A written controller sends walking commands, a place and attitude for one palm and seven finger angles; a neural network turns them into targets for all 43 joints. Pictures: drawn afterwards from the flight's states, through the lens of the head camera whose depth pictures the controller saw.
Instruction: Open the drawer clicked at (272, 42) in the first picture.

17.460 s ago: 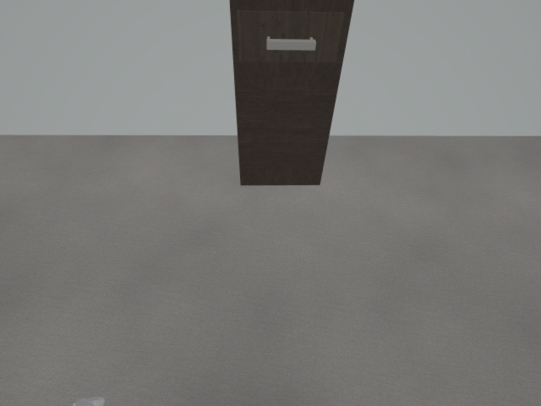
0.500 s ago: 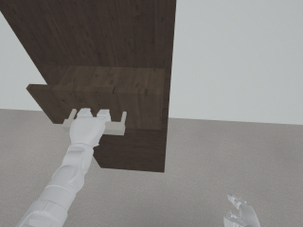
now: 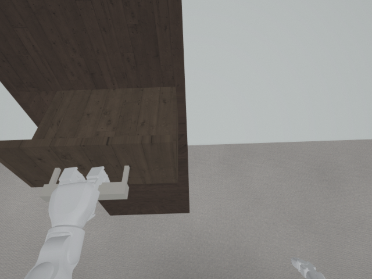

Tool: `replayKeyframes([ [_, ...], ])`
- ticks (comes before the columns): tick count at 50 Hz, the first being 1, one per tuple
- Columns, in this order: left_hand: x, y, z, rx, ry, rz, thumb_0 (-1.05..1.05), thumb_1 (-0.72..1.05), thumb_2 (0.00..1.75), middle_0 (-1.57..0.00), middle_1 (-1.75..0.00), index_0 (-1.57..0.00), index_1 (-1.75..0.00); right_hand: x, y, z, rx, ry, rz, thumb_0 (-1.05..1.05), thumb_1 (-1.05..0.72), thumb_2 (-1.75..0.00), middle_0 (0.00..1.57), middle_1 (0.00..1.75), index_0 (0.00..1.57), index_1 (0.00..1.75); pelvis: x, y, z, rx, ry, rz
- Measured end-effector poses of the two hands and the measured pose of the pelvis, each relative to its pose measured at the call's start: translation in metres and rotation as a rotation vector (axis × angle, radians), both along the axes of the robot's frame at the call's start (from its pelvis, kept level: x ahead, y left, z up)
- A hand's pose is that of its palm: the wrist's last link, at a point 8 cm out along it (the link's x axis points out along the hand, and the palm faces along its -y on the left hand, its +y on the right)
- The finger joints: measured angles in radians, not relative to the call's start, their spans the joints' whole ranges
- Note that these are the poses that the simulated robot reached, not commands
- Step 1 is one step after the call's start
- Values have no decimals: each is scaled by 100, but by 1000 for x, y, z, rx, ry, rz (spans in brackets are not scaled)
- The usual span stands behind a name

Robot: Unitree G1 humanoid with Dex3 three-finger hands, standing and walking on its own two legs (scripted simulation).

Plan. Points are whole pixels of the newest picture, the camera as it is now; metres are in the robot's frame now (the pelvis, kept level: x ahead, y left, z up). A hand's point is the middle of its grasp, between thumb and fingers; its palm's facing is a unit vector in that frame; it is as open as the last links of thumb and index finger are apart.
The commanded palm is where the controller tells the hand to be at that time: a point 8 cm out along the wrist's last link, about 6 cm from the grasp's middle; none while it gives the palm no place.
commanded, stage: pull the drawer open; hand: left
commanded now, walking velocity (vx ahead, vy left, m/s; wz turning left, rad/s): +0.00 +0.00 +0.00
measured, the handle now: (88, 181) +0.32 +0.24 +0.02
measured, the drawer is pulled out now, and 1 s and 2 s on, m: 0.17 0.30 0.30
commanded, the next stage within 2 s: open the thumb to release the handle in 0.84 s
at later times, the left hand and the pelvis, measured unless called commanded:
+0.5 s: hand (74, 266) +0.16 +0.22 +0.01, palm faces -0.02 -0.13 -0.99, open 6.2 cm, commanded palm +0.11 +0.22 +0.06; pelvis +0.01 +0.00 -0.01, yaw +1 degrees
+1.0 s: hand (70, 277) +0.14 +0.22 +0.00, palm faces +0.01 -0.06 -1.00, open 6.1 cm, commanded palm +0.12 +0.22 +0.06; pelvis -0.01 -0.02 -0.03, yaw +1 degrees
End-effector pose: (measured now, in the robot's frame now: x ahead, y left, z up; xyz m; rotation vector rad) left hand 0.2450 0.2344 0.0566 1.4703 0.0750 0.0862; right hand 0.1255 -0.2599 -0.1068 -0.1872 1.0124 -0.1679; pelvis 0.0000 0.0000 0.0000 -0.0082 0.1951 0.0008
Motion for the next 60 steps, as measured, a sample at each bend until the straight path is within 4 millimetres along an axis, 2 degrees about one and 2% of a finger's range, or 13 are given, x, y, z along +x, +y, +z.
replayKeyframes([
  [5, -19, -2, 0, 4, -2, 13, 3, 65, 76, -25, -135, -42, -135, 35, 13, 6, 19, -88, 56, 1, -91, -90, 20, 30, 20, 30, 0, 1, -2, 0, -12, 10],
  [12, -42, -4, 2, -21, 10, 46, 5, 63, 74, -25, -135, -42, -135, 82, 44, 21, 82, -225, 151, 1, -91, -90, 20, 30, 20, 30, 3, 0, -3, 4, -29, 12],
  [16, -62, -6, 3, -37, 23, 51, 6, 63, 72, -25, -135, -42, -135, 98, 59, 29, 112, -273, 207, 1, -91, -90, 20, 30, 20, 30, 6, -2, -4, 4, -33, 9],
  [20, -84, -7, 4, -37, 33, 54, 6, 63, 71, -25, -135, -42, -135, 105, 66, 29, 122, -281, 259, 1, -91, -90, 20, 30, 20, 30, 6, -2, -7, 1, -30, 12],
  [26, -114, -9, 4, -31, 37, 55, 6, 63, 71, -25, -135, -42, -135, 101, 65, 17, 115, -245, 297, 1, -91, -90, 20, 30, 21, 30, 5, -3, -14, 1, -13, 14],
  [30, -127, -11, 4, -17, 34, 53, 5, 62, 72, -25, -135, -42, -135, 92, 59, 7, 111, -214, 296, 1, -91, -90, 20, 30, 21, 30, 3, -4, -19, 2, -2, 14],
  [38, -129, -11, 3, -2, 20, 59, 4, 64, 72, -25, -135, -42, -135, 71, 44, -6, 109, -184, 245, 1, -91, -90, 20, 30, 20, 30, -2, -8, -26, 10, 13, 5],
  [45, -129, -12, 3, 12, 19, 68, 3, 64, 73, -26, -135, -42, -135, 58, 31, -9, 97, -176, 213, 1, -91, -90, 20, 30, 20, 30, -7, -12, -27, 15, 9, 7],
  [54, -127, -9, 2, 37, -15, 90, 0, 59, 76, -32, -134, -41, -134, 56, 24, -12, 65, -166, 219, 1, -91, -90, 20, 30, 20, 30, -15, -19, -26, 20, -16, 35],
  [60, -124, -9, 8, 24, -26, 136, -1, 42, 70, -36, -131, -39, -131, 60, 28, -7, 80, -186, 227, 1, -91, -90, 20, 30, 20, 30, -18, -26, -21, 26, -38, 43],
])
